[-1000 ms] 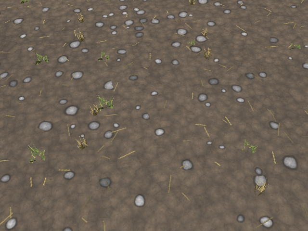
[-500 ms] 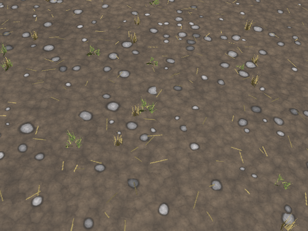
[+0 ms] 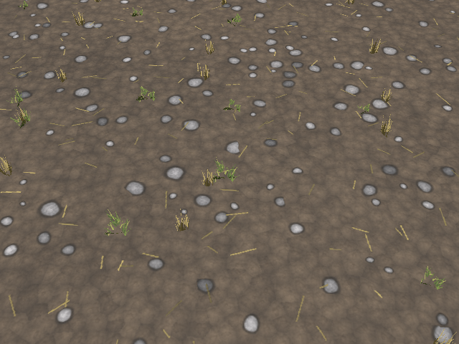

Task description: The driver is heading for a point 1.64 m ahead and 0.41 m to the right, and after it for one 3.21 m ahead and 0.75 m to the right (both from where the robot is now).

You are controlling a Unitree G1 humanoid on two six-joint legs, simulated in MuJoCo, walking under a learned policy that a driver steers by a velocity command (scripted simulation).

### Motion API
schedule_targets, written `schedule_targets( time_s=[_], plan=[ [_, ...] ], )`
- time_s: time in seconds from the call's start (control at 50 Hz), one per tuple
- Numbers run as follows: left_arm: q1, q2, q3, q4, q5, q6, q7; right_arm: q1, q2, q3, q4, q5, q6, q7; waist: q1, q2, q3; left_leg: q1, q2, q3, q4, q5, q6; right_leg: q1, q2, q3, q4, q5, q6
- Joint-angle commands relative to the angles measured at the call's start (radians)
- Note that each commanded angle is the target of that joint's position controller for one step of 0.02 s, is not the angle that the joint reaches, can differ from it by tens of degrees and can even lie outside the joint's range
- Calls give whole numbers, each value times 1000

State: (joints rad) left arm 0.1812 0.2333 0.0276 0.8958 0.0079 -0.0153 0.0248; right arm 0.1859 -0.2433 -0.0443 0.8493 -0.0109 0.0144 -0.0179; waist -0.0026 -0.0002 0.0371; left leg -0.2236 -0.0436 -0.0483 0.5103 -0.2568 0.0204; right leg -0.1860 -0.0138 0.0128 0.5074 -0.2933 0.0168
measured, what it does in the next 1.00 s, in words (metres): stands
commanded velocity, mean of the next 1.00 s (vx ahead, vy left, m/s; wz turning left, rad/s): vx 0.03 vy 0.00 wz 0.01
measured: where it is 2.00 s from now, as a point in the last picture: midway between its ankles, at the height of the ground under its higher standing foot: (262, 332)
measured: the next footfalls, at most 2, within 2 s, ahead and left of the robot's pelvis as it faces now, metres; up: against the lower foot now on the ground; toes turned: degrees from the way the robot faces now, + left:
right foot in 1.54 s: +0.42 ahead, -0.13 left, +0.00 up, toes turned -12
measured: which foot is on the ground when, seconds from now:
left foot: down 0.00-1.00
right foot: down 0.00-1.00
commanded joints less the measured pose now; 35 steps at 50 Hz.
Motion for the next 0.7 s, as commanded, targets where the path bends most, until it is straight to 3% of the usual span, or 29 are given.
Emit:
schedule_targets(
  time_s=[0.02, 0.36, 0.7],
  plan=[
    [-3, 122, 25, -25, -1, -10, 4, -16, -101, -23, -29, 2, -13, -7, 5, 7, -31, 33, 64, -67, -83, 149, 17, -29, -43, 44, -92, 132, -24],
    [31, 108, 12, 97, -3, -5, 12, -6, -92, -15, 114, 8, -15, -17, 5, 0, -12, 45, 59, -46, -98, 153, 13, -27, -18, 27, -113, 125, -24],
    [88, 85, -2, 159, -4, -3, 17, 18, -75, -1, 197, 10, -15, -20, 4, 3, 2, 31, 53, -30, -107, 134, 10, -37, -7, 19, -119, 112, -28]
  ],
)
Keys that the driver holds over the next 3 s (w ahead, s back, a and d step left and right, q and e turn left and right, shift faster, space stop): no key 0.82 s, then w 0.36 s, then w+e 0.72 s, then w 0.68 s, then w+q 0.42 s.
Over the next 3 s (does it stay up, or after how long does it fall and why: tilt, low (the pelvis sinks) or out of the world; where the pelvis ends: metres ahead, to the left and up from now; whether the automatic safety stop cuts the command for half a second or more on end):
stays up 0.99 -0.32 0.00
